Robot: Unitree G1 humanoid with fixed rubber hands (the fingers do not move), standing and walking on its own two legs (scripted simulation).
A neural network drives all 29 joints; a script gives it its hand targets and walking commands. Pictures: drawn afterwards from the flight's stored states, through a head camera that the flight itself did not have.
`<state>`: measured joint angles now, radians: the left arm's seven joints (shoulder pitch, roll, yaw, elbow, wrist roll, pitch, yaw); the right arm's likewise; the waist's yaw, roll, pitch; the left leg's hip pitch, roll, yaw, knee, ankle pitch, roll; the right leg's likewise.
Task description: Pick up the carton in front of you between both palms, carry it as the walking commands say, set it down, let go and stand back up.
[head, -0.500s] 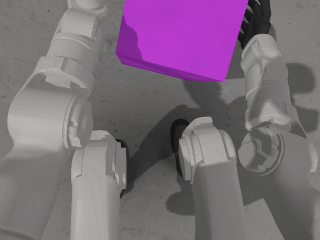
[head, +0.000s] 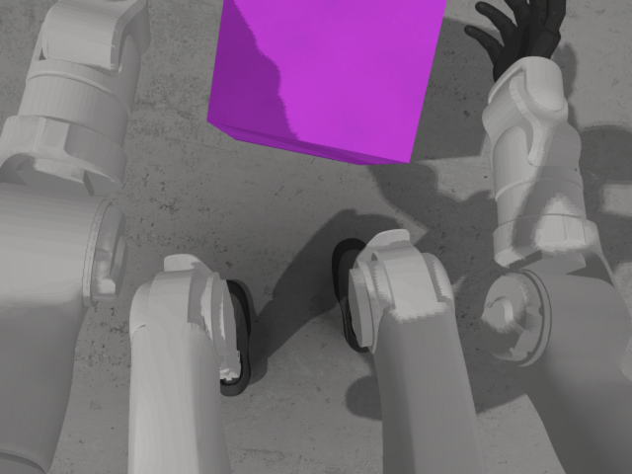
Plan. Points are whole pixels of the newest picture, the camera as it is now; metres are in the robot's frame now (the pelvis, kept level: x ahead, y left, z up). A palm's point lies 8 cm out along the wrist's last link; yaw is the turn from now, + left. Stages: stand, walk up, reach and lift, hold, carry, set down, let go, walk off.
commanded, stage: set down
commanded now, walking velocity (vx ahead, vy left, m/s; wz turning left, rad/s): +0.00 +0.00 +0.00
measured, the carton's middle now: (317, 71) +0.52 -0.07 -0.27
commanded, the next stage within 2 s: let go in 0.78 s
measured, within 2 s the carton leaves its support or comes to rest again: neither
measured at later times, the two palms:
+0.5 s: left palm out of the picture +0.59 +0.12 +0.03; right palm out of the picture +0.47 -0.27 +0.02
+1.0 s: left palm out of the picture +0.55 +0.12 +0.17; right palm out of the picture +0.44 -0.26 +0.17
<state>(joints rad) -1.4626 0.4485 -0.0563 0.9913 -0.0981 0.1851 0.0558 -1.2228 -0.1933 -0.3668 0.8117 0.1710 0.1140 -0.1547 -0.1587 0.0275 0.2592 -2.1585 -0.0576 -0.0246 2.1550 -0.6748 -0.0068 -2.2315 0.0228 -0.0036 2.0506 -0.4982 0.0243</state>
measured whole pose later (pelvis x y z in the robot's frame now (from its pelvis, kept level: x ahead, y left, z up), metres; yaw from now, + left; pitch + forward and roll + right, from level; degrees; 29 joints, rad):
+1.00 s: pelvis +0.04 +0.00 +0.26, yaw +2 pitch +43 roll +0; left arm -1.02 0.24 0.22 0.89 0.15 0.21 0.01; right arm -0.75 -0.10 -0.39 0.63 -0.03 0.16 0.01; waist -0.15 0.05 -0.14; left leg -1.48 -0.07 -0.06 1.10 -0.38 -0.01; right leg -1.53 0.02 0.02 1.04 -0.26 0.01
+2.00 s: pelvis +0.13 +0.03 +0.38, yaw -1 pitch -1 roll -1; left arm 0.24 0.21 0.01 0.45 -0.03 0.10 -0.04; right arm 0.23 -0.21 -0.05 0.41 -0.01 0.12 0.07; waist 0.00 0.05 0.02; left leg -0.10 -0.05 -0.03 0.44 -0.32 0.05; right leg -0.18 0.00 0.08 0.42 -0.23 0.04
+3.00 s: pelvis +0.13 -0.02 +0.37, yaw +1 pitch -1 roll +0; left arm 0.15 0.34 0.05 0.83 0.02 0.01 0.01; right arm 0.18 -0.36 -0.01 0.78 -0.03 -0.02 -0.03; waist 0.02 0.02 0.01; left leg -0.13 0.00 -0.08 0.48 -0.33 -0.03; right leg -0.22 0.05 0.01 0.50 -0.27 -0.04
